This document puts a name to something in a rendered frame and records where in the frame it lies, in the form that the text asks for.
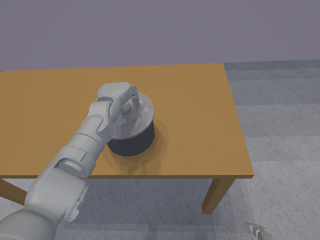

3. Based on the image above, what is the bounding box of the robot left upper arm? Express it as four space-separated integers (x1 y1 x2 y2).
0 166 89 240

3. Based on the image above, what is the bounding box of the table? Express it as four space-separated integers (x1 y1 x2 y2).
0 63 255 214

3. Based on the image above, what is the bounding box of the lid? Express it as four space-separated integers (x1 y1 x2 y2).
112 92 155 140

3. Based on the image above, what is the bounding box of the left robot hand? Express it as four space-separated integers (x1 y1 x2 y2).
97 82 139 127

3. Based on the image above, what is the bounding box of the knob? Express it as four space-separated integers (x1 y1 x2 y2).
121 101 132 116

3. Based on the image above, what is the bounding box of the pot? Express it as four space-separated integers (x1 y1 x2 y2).
106 121 155 157

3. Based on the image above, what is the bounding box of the robot left forearm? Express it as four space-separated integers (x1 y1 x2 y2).
24 94 122 206

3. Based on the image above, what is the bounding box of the right robot hand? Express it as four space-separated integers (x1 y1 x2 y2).
245 222 275 240

